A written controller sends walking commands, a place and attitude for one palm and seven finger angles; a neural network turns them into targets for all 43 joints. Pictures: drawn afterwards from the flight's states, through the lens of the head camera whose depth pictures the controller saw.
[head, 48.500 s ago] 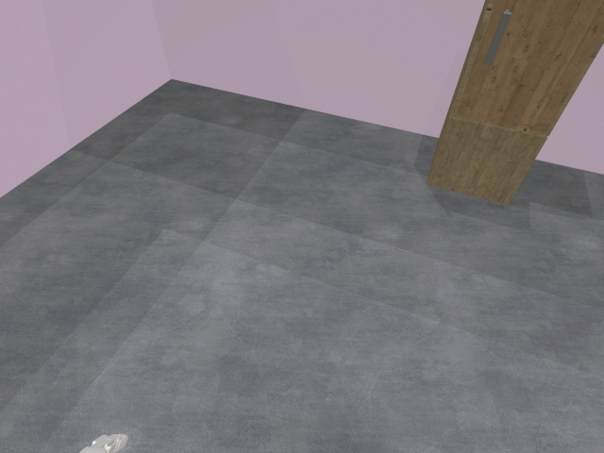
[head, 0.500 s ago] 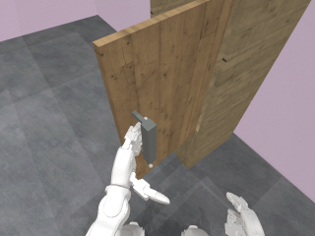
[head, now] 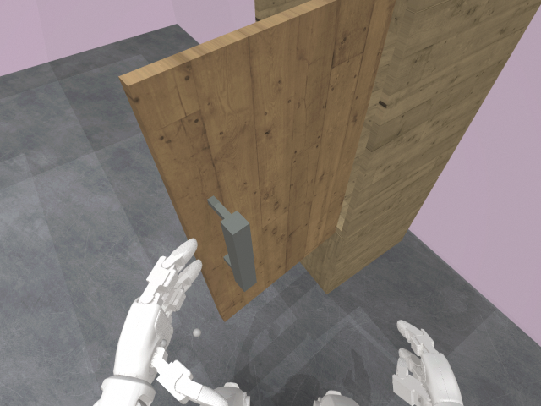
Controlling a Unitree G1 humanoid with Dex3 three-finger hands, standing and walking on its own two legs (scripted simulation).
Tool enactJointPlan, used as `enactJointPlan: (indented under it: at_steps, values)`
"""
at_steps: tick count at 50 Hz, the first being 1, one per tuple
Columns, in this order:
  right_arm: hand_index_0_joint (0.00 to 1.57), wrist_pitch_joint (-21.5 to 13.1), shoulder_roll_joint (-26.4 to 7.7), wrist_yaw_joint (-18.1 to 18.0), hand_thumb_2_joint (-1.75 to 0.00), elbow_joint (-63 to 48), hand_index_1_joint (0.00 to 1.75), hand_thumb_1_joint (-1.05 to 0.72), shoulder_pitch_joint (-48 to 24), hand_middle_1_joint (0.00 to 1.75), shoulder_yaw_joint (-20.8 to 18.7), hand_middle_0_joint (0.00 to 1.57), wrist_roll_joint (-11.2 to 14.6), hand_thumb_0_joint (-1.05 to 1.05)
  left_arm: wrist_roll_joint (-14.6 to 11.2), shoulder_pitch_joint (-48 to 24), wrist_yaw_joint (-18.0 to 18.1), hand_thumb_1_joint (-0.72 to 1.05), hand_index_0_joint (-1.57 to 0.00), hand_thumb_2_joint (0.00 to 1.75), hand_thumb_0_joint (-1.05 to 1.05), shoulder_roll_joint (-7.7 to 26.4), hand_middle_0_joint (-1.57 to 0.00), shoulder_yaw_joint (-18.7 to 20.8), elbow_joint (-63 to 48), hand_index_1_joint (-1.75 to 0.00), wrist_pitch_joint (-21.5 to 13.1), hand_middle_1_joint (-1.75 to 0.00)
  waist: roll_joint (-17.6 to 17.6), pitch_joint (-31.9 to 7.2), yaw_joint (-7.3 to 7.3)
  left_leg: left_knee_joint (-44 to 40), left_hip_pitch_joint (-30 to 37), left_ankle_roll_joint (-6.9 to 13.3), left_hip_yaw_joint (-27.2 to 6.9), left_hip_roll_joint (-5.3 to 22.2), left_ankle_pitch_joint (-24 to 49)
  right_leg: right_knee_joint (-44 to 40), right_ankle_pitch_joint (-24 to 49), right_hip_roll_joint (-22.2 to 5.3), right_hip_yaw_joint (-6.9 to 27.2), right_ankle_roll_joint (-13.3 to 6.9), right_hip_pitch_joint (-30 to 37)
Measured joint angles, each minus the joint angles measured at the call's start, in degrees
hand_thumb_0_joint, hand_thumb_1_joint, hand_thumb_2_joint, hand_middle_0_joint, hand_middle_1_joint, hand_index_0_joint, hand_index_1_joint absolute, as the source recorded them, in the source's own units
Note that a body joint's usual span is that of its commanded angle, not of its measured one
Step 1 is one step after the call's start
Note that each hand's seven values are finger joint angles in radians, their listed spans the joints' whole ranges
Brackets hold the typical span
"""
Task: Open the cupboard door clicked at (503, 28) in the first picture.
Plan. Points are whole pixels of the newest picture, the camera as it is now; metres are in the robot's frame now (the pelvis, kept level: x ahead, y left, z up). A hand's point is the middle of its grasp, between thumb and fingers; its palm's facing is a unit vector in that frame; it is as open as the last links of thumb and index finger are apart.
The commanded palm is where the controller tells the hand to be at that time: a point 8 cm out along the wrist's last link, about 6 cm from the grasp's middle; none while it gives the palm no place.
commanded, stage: slide the hand sideways off the handle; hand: left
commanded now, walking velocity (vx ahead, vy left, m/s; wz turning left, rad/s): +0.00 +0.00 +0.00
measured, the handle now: (231, 246) +0.33 +0.08 +0.06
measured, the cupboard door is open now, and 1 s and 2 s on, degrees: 96 96 96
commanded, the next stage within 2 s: draw the hand back to the body in 0.26 s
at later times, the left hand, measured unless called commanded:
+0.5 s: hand (148, 351) +0.18 +0.16 +0.07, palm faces -0.10 -0.99 -0.04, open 16.3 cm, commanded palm +0.16 +0.22 +0.09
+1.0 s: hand (57, 321) +0.19 +0.23 +0.15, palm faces +0.14 -0.95 -0.26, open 15.4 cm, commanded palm +0.15 +0.28 +0.17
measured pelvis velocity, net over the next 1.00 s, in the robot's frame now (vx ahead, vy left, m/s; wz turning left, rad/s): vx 0.01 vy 0.04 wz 0.00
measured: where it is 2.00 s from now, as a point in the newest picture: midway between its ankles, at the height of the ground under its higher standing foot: outside the picture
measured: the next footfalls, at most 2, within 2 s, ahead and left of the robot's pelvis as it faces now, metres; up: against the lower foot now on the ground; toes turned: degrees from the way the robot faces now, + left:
none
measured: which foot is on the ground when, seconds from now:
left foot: down 0.00-1.00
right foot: down 0.00-1.00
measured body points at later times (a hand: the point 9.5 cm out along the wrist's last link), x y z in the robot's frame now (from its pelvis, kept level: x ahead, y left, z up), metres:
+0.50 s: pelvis -0.02 +0.01 -0.01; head +0.03 +0.00 +0.44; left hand +0.18 +0.21 +0.08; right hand +0.17 -0.22 -0.07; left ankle +0.01 +0.12 -0.66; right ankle +0.00 -0.10 -0.66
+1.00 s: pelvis +0.01 +0.04 +0.04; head +0.00 +0.04 +0.49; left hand +0.18 +0.28 +0.16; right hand +0.20 -0.18 -0.02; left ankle +0.01 +0.12 -0.66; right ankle +0.00 -0.10 -0.66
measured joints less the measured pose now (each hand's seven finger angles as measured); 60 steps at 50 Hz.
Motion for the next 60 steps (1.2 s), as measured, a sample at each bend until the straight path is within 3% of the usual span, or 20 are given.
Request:
enactJointPlan:
  at_steps: [12, 20, 28, 35, 44, 47, 50, 54, 60]
  values:
    - [0.20, -1.2, -0.8, -1.8, -0.90, 1.3, 0.30, -0.90, 0.2, 0.30, -1.1, 0.20, 0.9, 0.01, -6.3, 4.5, -8.3, -0.50, -0.16, 0.30, -0.01, 2.7, -0.15, 7.7, -1.1, -0.30, -2.0, -0.30, 0.1, -1.0, 0.23, 2.0, -2.1, -0.7, -1.0, 0.2, -0.3, 1.8, -0.6, 0.2, -0.9, -0.5, -1.8]
    - [0.20, -2.7, -1.1, -2.7, -0.90, 1.3, 0.30, -0.90, -0.2, 0.30, -0.9, 0.20, 1.3, 0.01, -8.7, 3.4, -10.7, -0.50, -0.16, 0.30, -0.01, 3.2, -0.15, 8.6, -0.5, -0.30, -2.3, -0.30, 0.4, -0.8, 0.20, 3.8, -3.7, -0.2, -1.4, 0.2, -0.3, 2.6, -0.1, 0.2, -1.3, -0.1, -2.7]
    - [0.20, -2.7, 0.0, -3.4, -0.90, 1.0, 0.30, -0.90, 0.8, 0.30, 0.5, 0.20, 2.2, 0.01, -8.3, 0.9, -8.6, -0.50, -0.16, 0.30, -0.01, 5.8, -0.16, 9.9, -4.3, -0.30, 2.8, -0.30, 0.6, -0.1, -0.15, 1.5, -0.2, 0.8, -0.9, 0.3, 0.5, -0.8, 1.6, 0.4, -0.8, 0.7, 1.1]
    - [0.20, -3.4, 0.1, -3.4, -0.90, 0.8, 0.30, -0.90, 2.6, 0.30, 1.7, 0.20, 2.7, 0.01, -9.4, 3.3, -8.1, -0.50, -0.15, 0.30, -0.01, 5.6, -0.15, 11.3, -6.8, -0.30, 7.8, -0.30, 1.1, -0.7, -0.62, -3.7, 5.8, 1.8, -0.2, -0.1, 1.9, -6.8, 3.6, 0.1, -0.1, 1.8, 7.3]
    - [0.20, -5.5, -0.5, -3.2, -0.90, 1.4, 0.30, -0.90, 2.5, 0.30, 2.0, 0.20, 2.7, 0.01, -9.8, 5.4, -8.7, -0.47, -0.16, 0.32, -0.01, 7.6, -0.16, 13.2, -11.1, -0.30, 10.1, -0.30, 0.6, 0.3, 0.42, -7.0, 10.7, 2.5, 0.0, -0.4, 2.5, -11.0, 4.7, -0.1, 0.1, 2.6, 12.7]
    - [0.20, -5.0, -0.2, -4.1, -0.90, 2.0, 0.30, -0.90, 2.3, 0.30, 2.2, 0.20, 1.9, 0.01, -3.7, 6.1, -1.5, -0.42, -0.16, 0.34, -0.01, 9.4, -0.16, 12.8, -14.4, -0.30, 13.3, -0.30, 0.4, 0.3, 1.41, -9.6, 13.5, 2.8, 0.6, -0.6, 3.2, -13.3, 5.5, -0.2, 0.6, 2.9, 15.2]
    - [0.20, -4.3, 0.0, -4.5, -0.90, 2.2, 0.30, -0.90, 2.0, 0.30, 2.4, 0.20, 1.5, 0.01, -0.1, 7.5, 4.7, -0.34, -0.16, 0.37, -0.01, 9.0, -0.16, 12.3, -16.6, -0.30, 16.2, -0.30, 0.9, 0.9, 1.43, -12.9, 16.5, 2.8, 0.8, -1.0, 4.5, -16.7, 6.7, -0.5, 0.8, 3.0, 18.2]
    - [0.20, -3.6, 0.4, -4.8, -0.90, 3.2, 0.30, -0.90, 1.4, 0.30, 2.9, 0.20, 1.1, 0.01, 2.3, 8.1, 8.8, -0.22, -0.17, 0.42, -0.01, 8.8, -0.17, 12.2, -16.9, -0.30, 18.0, -0.30, 1.3, 2.2, 1.92, -17.4, 20.6, 3.0, 1.2, -1.4, 6.3, -20.7, 8.4, -0.8, 1.3, 3.3, 22.0]
    - [0.20, -3.7, 0.5, -5.1, -0.90, 6.1, 0.30, -0.90, 0.8, 0.30, 3.6, 0.20, 0.6, 0.01, 3.3, 6.3, 11.2, -0.02, -0.18, 0.51, -0.01, 10.1, -0.18, 14.3, -15.6, -0.30, 18.9, -0.30, 1.2, 4.3, 2.64, -23.5, 26.6, 2.9, 1.3, -1.8, 8.7, -26.0, 10.3, -1.1, 1.3, 3.2, 27.6]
